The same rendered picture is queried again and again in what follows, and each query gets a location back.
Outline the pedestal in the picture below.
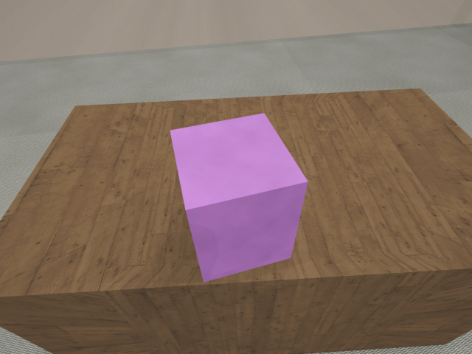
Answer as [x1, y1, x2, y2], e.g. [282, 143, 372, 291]
[0, 88, 472, 354]

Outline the carton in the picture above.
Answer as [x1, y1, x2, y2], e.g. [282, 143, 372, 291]
[170, 113, 308, 282]

